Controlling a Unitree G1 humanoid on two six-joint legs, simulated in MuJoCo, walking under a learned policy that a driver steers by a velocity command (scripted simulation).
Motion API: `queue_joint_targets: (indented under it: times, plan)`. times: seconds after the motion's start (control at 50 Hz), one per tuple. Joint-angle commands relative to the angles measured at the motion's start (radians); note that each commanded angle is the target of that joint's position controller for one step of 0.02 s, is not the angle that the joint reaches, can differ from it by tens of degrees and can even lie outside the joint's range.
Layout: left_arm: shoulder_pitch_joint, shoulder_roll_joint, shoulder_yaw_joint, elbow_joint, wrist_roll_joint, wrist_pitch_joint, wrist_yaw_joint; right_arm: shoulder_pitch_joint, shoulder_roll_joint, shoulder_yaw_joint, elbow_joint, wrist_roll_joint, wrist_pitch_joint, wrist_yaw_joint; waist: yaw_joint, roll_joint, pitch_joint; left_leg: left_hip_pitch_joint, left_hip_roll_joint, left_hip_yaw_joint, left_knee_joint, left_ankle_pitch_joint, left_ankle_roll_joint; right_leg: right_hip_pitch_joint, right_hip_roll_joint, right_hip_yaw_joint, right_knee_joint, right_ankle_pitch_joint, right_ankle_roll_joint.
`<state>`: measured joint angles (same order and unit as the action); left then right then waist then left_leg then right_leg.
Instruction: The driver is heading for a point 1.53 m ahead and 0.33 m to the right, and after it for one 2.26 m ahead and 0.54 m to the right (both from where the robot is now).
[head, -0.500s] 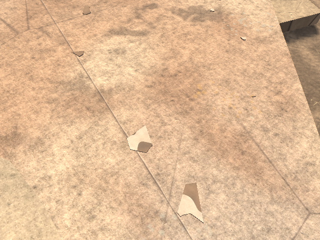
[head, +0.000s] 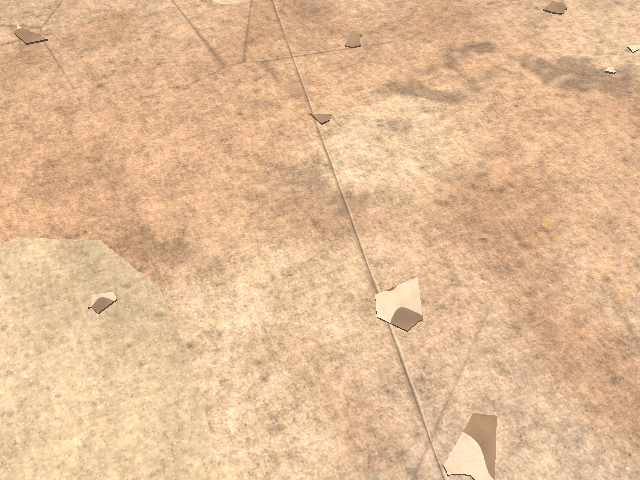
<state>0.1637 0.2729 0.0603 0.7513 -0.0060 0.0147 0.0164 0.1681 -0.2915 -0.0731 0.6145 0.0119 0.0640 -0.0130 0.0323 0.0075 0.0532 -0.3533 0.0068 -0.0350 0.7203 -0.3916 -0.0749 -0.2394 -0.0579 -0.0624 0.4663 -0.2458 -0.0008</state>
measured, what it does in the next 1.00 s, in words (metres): steps on the spot: left foot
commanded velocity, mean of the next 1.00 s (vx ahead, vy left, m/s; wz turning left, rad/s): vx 0.05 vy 0.00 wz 0.06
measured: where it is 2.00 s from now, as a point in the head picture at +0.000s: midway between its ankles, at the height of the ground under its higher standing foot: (356, 431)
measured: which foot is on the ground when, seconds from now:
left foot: up 0.00-0.02, down 0.04-1.00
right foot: down 0.00-1.00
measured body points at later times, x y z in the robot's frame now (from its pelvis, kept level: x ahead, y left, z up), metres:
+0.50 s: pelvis +0.01 +0.03 +0.00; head +0.02 +0.04 +0.45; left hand +0.09 +0.32 -0.13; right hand +0.17 -0.21 -0.11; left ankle +0.00 +0.14 -0.74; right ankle +0.00 -0.12 -0.74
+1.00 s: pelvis +0.05 +0.00 -0.01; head +0.05 -0.02 +0.44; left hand +0.10 +0.28 -0.13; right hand +0.10 -0.27 -0.15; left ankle +0.00 +0.14 -0.74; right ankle +0.04 -0.10 -0.74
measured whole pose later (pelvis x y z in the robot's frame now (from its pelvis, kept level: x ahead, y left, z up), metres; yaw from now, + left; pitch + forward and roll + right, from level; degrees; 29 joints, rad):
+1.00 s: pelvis +0.05 +0.00 -0.01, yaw +1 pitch +0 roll +1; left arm 0.24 0.27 0.05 1.01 -0.02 -0.08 0.00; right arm 0.31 -0.27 -0.06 0.91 0.02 -0.02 -0.02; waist 0.00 0.03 0.00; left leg -0.16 0.00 -0.04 0.52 -0.36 0.02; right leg -0.24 -0.01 -0.05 0.55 -0.31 -0.06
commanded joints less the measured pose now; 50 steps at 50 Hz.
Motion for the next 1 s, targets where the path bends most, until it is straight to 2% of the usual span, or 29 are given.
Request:
queue_joint_targets:
  times: [0.02, 0.04, 0.06, 0.08, 0.1, 0.12, 0.14, 0.18, 0.2, 0.22, 0.28, 0.36, 0.52, 0.74, 0.76, 0.78, 0.8, 0.84, 0.86, 0.88, 0.9, 0.92, 0.94, 0.96, 0.98, 1.0]
  plan:
    - [-0.028, 0.175, 0.038, -0.041, -0.022, -0.01, -0.004, 0.046, -0.073, -0.02, -0.045, -0.003, -0.017, 0.005, -0.038, -0.176, -0.121, 0.154, -0.035, 0.07, -0.343, 0.208, 0.05, 0.092, -0.187, 0.16, -0.043, 0.404, -0.182]
    - [0.022, 0.147, 0.026, -0.018, -0.019, -0.018, -0.007, 0.048, -0.098, -0.022, -0.047, -0.007, -0.018, 0.002, -0.033, -0.134, -0.131, 0.273, -0.001, 0.014, -0.413, 0.327, 0.08, 0.024, -0.163, 0.141, -0.021, 0.319, -0.116]
    - [0.042, 0.09, 0.004, -0.025, 0.022, -0.029, -0.016, 0.069, -0.158, -0.03, -0.057, -0.016, -0.017, -0.009, -0.008, 0.042, -0.196, 0.417, 0.167, -0.182, -0.384, 0.608, 0.125, -0.08, -0.09, 0.068, 0.114, 0.099, -0.027]
    - [0.054, 0.047, -0.011, -0.037, 0.034, -0.039, -0.019, -0.012, -0.167, -0.022, -0.065, -0.036, -0.019, -0.009, 0.038, 0.222, -0.177, 0.322, 0.282, -0.272, -0.343, 0.657, 0.256, -0.128, -0.019, 0.024, 0.102, -0.166, 0.037]
    - [-0.009, 0.102, -0.002, -0.036, 0.032, -0.034, -0.011, -0.045, -0.097, -0.008, -0.074, -0.038, -0.032, 0.0, -0.011, 0.165, -0.159, 0.255, 0.248, -0.255, -0.361, 0.505, 0.29, -0.084, -0.022, 0.049, 0.116, -0.181, 0.064]
    - [-0.03, 0.112, 0.001, -0.036, 0.026, -0.033, -0.01, -0.059, -0.071, 0.003, -0.058, -0.043, -0.043, 0.006, -0.004, 0.159, -0.14, 0.234, 0.199, -0.219, -0.366, 0.41, 0.254, -0.062, -0.018, 0.051, 0.075, -0.1, 0.062]
    - [-0.032, 0.105, -0.002, -0.023, 0.027, -0.03, -0.007, -0.067, -0.081, 0.0, -0.051, -0.041, -0.05, 0.006, -0.004, 0.155, -0.132, 0.22, 0.154, -0.184, -0.361, 0.332, 0.212, -0.029, -0.014, 0.05, 0.031, -0.005, 0.061]
    - [-0.01, 0.131, -0.001, -0.013, 0.03, -0.024, -0.007, -0.067, -0.08, 0.005, -0.037, -0.034, -0.059, 0.006, -0.001, 0.152, -0.094, 0.173, 0.121, -0.161, -0.363, 0.284, 0.169, 0.018, -0.029, 0.069, -0.018, 0.12, 0.058]
    - [0.0, 0.148, 0.003, 0.004, 0.024, -0.027, -0.01, -0.045, -0.068, 0.01, -0.034, -0.036, -0.058, 0.007, -0.014, 0.095, -0.075, 0.155, 0.101, -0.145, -0.365, 0.261, 0.153, 0.027, -0.026, 0.06, -0.015, 0.112, 0.05]
    - [0.0, 0.134, 0.0, 0.012, 0.022, -0.03, -0.013, -0.034, -0.068, 0.013, -0.025, -0.038, -0.058, 0.008, -0.012, 0.069, -0.068, 0.163, 0.09, -0.138, -0.352, 0.263, 0.144, 0.031, -0.023, 0.058, -0.025, 0.113, 0.044]
    - [0.004, 0.122, -0.003, 0.04, 0.022, -0.034, -0.011, -0.032, -0.076, 0.01, -0.013, -0.031, -0.058, 0.005, -0.015, 0.037, -0.063, 0.177, 0.079, -0.123, -0.331, 0.324, 0.146, 0.036, -0.023, 0.062, -0.045, 0.131, 0.049]
    - [0.016, 0.121, -0.005, 0.075, 0.019, -0.033, -0.004, -0.036, -0.065, 0.011, 0.004, -0.03, -0.055, 0.004, -0.012, 0.014, -0.069, 0.182, 0.07, -0.114, -0.33, 0.348, 0.148, 0.056, -0.024, 0.058, -0.053, 0.133, 0.054]
    - [0.022, 0.127, -0.005, 0.134, 0.014, -0.03, 0.012, -0.019, -0.06, 0.007, 0.069, -0.026, -0.059, 0.001, -0.009, 0.008, -0.072, 0.18, 0.05, -0.09, -0.331, 0.372, 0.138, 0.084, -0.026, 0.055, -0.059, 0.142, 0.053]
    - [0.03, 0.117, -0.006, 0.214, 0.011, -0.023, 0.023, 0.018, -0.064, 0.007, 0.181, -0.021, -0.061, -0.012, -0.009, 0.005, -0.05, 0.177, 0.03, -0.06, -0.329, 0.367, 0.123, 0.084, -0.018, 0.046, -0.068, 0.133, 0.047]
    - [0.047, 0.11, -0.007, 0.227, 0.009, -0.022, 0.024, 0.036, -0.067, 0.006, 0.197, -0.018, -0.059, -0.015, -0.01, 0.014, -0.069, 0.185, 0.022, -0.055, -0.338, 0.255, 0.128, 0.085, 0.0, 0.024, -0.056, 0.046, 0.045]
    - [0.048, 0.106, -0.006, 0.232, 0.003, -0.02, 0.025, 0.045, -0.083, -0.001, 0.207, -0.012, -0.055, -0.018, -0.017, 0.028, -0.055, 0.174, 0.017, -0.064, -0.35, 0.052, 0.145, 0.053, 0.027, -0.007, -0.017, -0.081, 0.037]
    - [0.036, 0.099, -0.006, 0.228, -0.003, -0.021, 0.026, 0.06, -0.103, -0.008, 0.213, -0.006, -0.052, -0.02, -0.03, 0.053, -0.021, 0.145, 0.037, -0.105, -0.385, -0.179, 0.172, -0.005, 0.047, -0.027, 0.036, -0.186, 0.026]
    - [-0.013, 0.073, -0.011, 0.197, -0.008, -0.04, 0.023, 0.113, -0.139, -0.018, 0.227, 0.0, -0.063, -0.018, -0.063, 0.148, 0.058, 0.124, 0.166, -0.309, -0.513, -0.448, 0.255, -0.156, 0.069, -0.031, 0.188, -0.238, 0.003]
    - [-0.031, 0.067, -0.013, 0.182, -0.014, -0.055, 0.016, 0.131, -0.158, -0.024, 0.236, 0.004, -0.075, -0.018, -0.069, 0.187, 0.089, 0.105, 0.236, -0.417, -0.559, -0.466, 0.3, -0.194, 0.046, 0.008, 0.261, -0.231, -0.019]
    - [-0.034, 0.077, -0.009, 0.175, -0.023, -0.071, 0.008, 0.129, -0.154, -0.024, 0.238, 0.004, -0.089, -0.018, -0.064, 0.197, 0.102, 0.115, 0.276, -0.467, -0.575, -0.426, 0.323, -0.239, 0.017, 0.051, 0.316, -0.258, -0.045]
    - [-0.027, 0.084, -0.006, 0.173, -0.031, -0.086, -0.003, 0.111, -0.141, -0.022, 0.234, 0.005, -0.101, -0.017, -0.052, 0.19, 0.099, 0.145, 0.294, -0.473, -0.57, -0.367, 0.326, -0.268, -0.005, 0.076, 0.322, -0.293, -0.07]
    - [-0.009, 0.085, -0.006, 0.178, -0.035, -0.099, -0.014, 0.081, -0.131, -0.019, 0.225, 0.012, -0.106, -0.015, -0.032, 0.166, 0.086, 0.158, 0.287, -0.435, -0.555, -0.303, 0.31, -0.245, -0.018, 0.08, 0.261, -0.295, -0.092]
    - [0.038, 0.082, -0.004, 0.2, -0.033, -0.109, -0.022, 0.029, -0.131, -0.019, 0.212, 0.022, -0.106, -0.014, 0.004, 0.138, 0.065, 0.118, 0.248, -0.354, -0.53, -0.228, 0.278, -0.134, -0.011, 0.058, 0.142, -0.222, -0.105]
    - [0.134, 0.076, 0.001, 0.251, -0.026, -0.114, -0.026, -0.027, -0.129, -0.018, 0.2, 0.028, -0.101, -0.012, 0.055, 0.11, 0.028, 0.027, 0.181, -0.244, -0.476, -0.147, 0.239, 0.069, 0.032, 0.002, 0.011, -0.05, -0.101]
    - [0.225, 0.083, 0.011, 0.3, -0.011, -0.111, -0.027, -0.04, -0.101, -0.01, 0.194, 0.017, -0.1, -0.01, 0.082, 0.063, -0.002, -0.057, 0.109, -0.152, -0.362, -0.067, 0.202, 0.226, 0.059, 0.007, -0.013, 0.029, -0.079]
    - [0.343, 0.129, 0.024, 0.326, -0.002, -0.109, -0.023, -0.052, -0.028, 0.012, 0.181, 0.001, -0.105, -0.004, 0.113, -0.115, -0.05, -0.179, 0.009, -0.013, -0.065, -0.011, 0.135, 0.361, -0.099, 0.24, -0.12, -0.092, -0.108]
